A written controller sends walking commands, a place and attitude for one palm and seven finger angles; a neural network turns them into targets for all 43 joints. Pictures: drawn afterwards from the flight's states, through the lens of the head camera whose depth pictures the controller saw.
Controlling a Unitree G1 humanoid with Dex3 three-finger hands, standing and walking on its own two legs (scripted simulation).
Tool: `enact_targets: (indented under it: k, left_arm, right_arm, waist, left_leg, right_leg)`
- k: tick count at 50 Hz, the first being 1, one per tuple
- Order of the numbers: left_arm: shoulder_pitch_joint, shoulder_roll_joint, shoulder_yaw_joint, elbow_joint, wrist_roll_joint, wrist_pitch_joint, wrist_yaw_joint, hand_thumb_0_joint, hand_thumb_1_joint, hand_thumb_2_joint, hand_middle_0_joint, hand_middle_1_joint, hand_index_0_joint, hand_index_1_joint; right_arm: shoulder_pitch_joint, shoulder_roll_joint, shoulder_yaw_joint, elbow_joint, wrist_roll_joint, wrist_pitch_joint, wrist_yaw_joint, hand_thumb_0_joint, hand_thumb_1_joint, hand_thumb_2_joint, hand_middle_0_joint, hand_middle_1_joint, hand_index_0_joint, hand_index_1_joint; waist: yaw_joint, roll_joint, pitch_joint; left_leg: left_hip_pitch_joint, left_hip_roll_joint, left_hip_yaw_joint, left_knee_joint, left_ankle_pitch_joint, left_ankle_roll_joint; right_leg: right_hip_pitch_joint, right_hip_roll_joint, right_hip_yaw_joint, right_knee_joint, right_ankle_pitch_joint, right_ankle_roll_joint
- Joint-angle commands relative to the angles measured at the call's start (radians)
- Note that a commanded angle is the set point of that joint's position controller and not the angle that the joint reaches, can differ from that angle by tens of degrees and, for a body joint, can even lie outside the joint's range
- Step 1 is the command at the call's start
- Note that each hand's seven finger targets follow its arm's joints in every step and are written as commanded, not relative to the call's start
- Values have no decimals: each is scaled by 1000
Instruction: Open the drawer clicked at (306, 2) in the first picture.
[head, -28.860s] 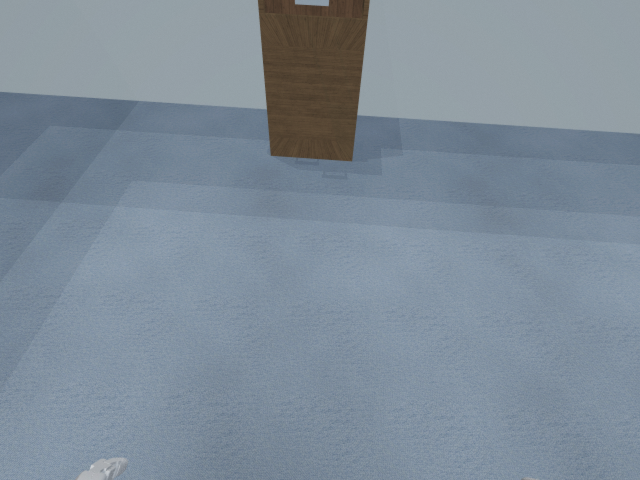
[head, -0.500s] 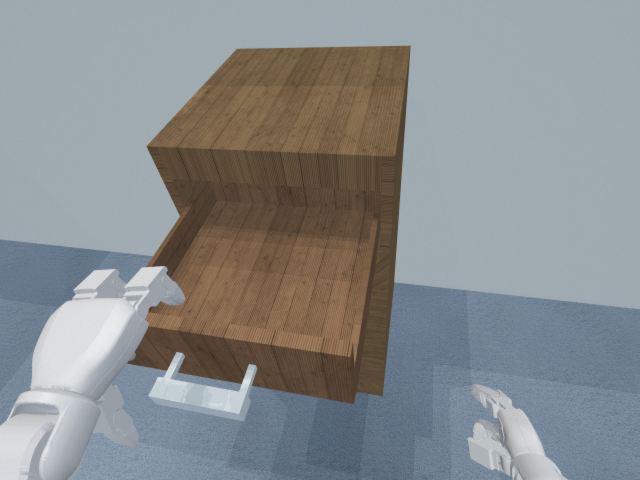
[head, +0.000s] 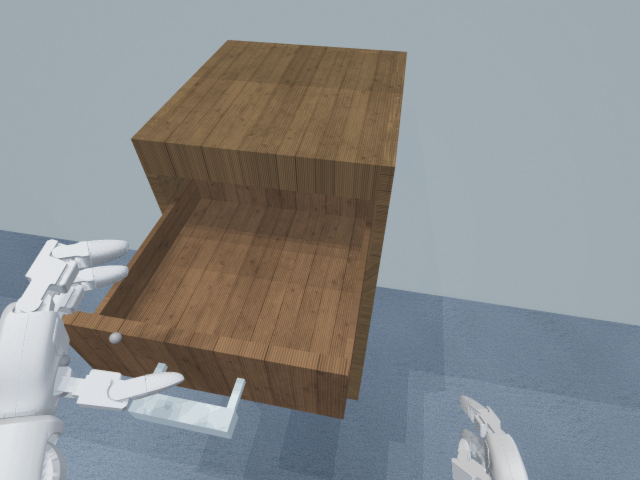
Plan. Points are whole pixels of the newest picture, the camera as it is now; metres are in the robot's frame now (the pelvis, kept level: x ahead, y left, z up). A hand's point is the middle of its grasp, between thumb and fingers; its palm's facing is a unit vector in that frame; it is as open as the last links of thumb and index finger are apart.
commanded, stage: draw the hand back to the body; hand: left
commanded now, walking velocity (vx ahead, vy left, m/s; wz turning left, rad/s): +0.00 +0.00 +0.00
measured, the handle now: (191, 395) +0.21 +0.20 -0.01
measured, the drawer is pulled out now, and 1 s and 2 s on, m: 0.30 0.30 0.30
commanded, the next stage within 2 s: step back with the hand held close in 0.68 s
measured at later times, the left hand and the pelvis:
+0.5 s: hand (98, 345) +0.19 +0.23 +0.16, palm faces +0.40 -0.81 -0.43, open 8.4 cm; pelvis +0.01 -0.01 +0.00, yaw +0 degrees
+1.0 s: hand (102, 348) +0.18 +0.22 +0.16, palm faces +0.36 -0.79 -0.49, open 7.4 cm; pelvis -0.01 -0.01 +0.00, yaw +0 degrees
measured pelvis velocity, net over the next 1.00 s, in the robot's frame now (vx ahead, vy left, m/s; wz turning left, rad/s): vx -0.01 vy -0.01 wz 0.00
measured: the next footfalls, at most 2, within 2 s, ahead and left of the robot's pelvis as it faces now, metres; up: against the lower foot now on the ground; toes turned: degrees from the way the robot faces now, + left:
right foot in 1.76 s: -0.12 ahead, -0.10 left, +0.00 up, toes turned -4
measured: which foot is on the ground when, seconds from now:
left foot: down 0.00-1.00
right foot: down 0.00-1.00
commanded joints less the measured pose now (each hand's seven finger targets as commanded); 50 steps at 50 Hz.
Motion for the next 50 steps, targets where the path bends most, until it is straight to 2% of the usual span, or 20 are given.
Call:
enact_targets:
  k: [1,2,6,7,10,17,21,22,24,26,27,31,36,37,39,40,41,42,44,50]
  left_arm:
    - [1,134,113,-208,-19,-65,7,0,95,555,-257,-817,-257,-817]
    - [-1,143,121,-213,-18,-67,7,0,130,570,-255,-795,-255,-795]
    - [35,154,147,-205,-23,-62,9,0,270,630,-245,-705,-245,-705]
    - [23,161,157,-212,-22,-63,10,0,305,645,-242,-683,-242,-683]
    - [44,162,169,-186,-24,-61,14,0,410,690,-235,-615,-235,-615]
    - [4,185,199,-156,-25,-55,20,0,655,795,-218,-458,-218,-458]
    - [13,183,194,-153,-28,-58,23,0,795,855,-207,-367,-207,-367]
    - [7,183,195,-154,-25,-57,22,0,830,870,-205,-345,-205,-345]
    - [17,171,181,-141,-27,-57,23,0,900,900,-200,-300,-200,-300]
    - [10,180,188,-143,-26,-56,23,0,900,900,-200,-300,-200,-300]
    - [-4,186,193,-148,-26,-55,23,0,900,900,-200,-300,-200,-300]
    - [13,185,196,-128,-30,-58,25,0,900,900,-200,-300,-200,-300]
    - [15,185,195,-123,-29,-64,26,0,900,900,-200,-300,-200,-300]
    - [1,188,198,-135,-28,-66,25,0,900,900,-200,-300,-200,-300]
    - [17,179,193,-108,-31,-65,26,0,900,900,-200,-300,-200,-300]
    - [-130,322,356,-201,-21,-112,40,0,900,900,-200,-300,-200,-300]
    - [-50,245,300,-119,-9,-119,34,0,900,900,-200,-300,-200,-300]
    - [-49,245,297,-148,0,-130,31,0,900,900,-200,-300,-200,-300]
    - [55,170,230,-116,10,-125,37,0,900,900,-200,-300,-200,-300]
    - [158,210,269,-168,1,-120,47,0,900,900,-200,-300,-200,-300]
  right_arm:
    - [-150,-112,-59,-163,-1,-60,5,0,-900,-900,200,300,200,300]
    - [-157,-115,-62,-161,2,-62,7,0,-900,-900,200,300,200,300]
    - [-151,-112,-71,-160,5,-50,6,0,-900,-900,200,300,200,300]
    - [-158,-115,-72,-159,7,-49,4,0,-900,-900,200,300,200,300]
    - [-149,-112,-77,-155,10,-39,1,0,-900,-900,200,300,200,300]
    - [-165,-116,-81,-154,15,-27,-10,0,-900,-900,200,300,200,300]
    - [-160,-112,-79,-155,14,-29,-10,0,-900,-900,200,300,200,300]
    - [-170,-116,-80,-151,15,-32,-10,0,-900,-900,200,300,200,300]
    - [-164,-111,-79,-151,15,-30,-8,0,-900,-900,200,300,200,300]
    - [-166,-111,-80,-153,15,-29,-8,0,-900,-900,200,300,200,300]
    - [-175,-114,-79,-150,15,-30,-10,0,-900,-900,200,300,200,300]
    - [-174,-107,-78,-153,16,-28,-10,0,-900,-900,200,300,200,300]
    - [-175,-106,-81,-150,16,-30,-9,0,-900,-900,200,300,200,300]
    - [-181,-110,-82,-149,16,-33,-9,0,-900,-900,200,300,200,300]
    - [-175,-105,-82,-146,16,-31,-10,0,-900,-900,200,300,200,300]
    - [-118,-140,-87,-187,22,-11,-11,0,-900,-900,200,300,200,300]
    - [-123,-129,-91,-154,12,0,-12,0,-900,-900,200,300,200,300]
    - [-129,-138,-94,-170,9,6,-8,0,-900,-900,200,300,200,300]
    - [-113,-136,-98,-187,5,25,-7,0,-900,-900,200,300,200,300]
    - [-126,-140,-115,-220,23,68,3,0,-900,-900,200,300,200,300]
  waist:
    - [1,34,-106]
    - [-1,53,-107]
    - [0,-4,-144]
    - [-2,30,-141]
    - [-3,2,-151]
    - [-7,11,-119]
    - [-5,-7,-140]
    - [-6,33,-130]
    - [-8,5,-121]
    - [-6,-12,-124]
    - [-7,30,-105]
    - [-3,-12,-106]
    - [-4,-3,-110]
    - [-5,25,-103]
    - [-6,-26,-96]
    - [-47,-47,1]
    - [-61,-106,-16]
    - [-59,-83,-25]
    - [-73,-95,-103]
    - [-73,-77,-224]
  left_leg:
    - [-52,76,6,-71,361,-32]
    - [-50,76,4,-68,378,-36]
    - [-39,78,10,-56,424,-36]
    - [-33,75,15,-51,427,-35]
    - [-30,77,15,-51,428,-36]
    - [-33,66,25,-49,353,-22]
    - [-35,66,24,-53,342,-17]
    - [-32,61,28,-48,341,-17]
    - [-39,64,27,-53,322,-16]
    - [-39,63,28,-53,308,-12]
    - [-41,59,28,-53,294,-13]
    - [-50,59,28,-56,265,-8]
    - [-48,57,31,-54,248,-6]
    - [-40,55,33,-49,249,-7]
    - [-52,57,29,-56,234,-5]
    - [-98,56,-16,-16,128,12]
    - [-76,48,-25,27,95,15]
    - [-60,41,-23,43,101,14]
    - [-73,51,-26,57,153,11]
    - [-112,107,-40,45,357,11]
  right_leg:
    - [77,-70,-16,-33,250,4]
    - [74,-69,-13,-35,256,2]
    - [78,-71,-16,-23,303,10]
    - [71,-71,-11,-30,309,8]
    - [68,-74,-15,-25,307,13]
    - [35,-77,-4,-50,280,16]
    - [51,-81,-11,-40,278,20]
    - [43,-81,0,-52,284,17]
    - [44,-83,-6,-49,271,19]
    - [41,-82,-5,-52,255,22]
    - [27,-82,2,-66,240,18]
    - [35,-85,4,-66,217,22]
    - [33,-88,10,-74,197,24]
    - [22,-87,18,-87,198,21]
    - [26,-87,8,-82,177,25]
    - [-77,-144,172,-164,171,9]
    - [-97,-180,199,-183,165,-3]
    - [-120,-195,217,-182,212,-14]
    - [-51,-207,188,-123,297,-13]
    - [22,-194,128,7,456,-1]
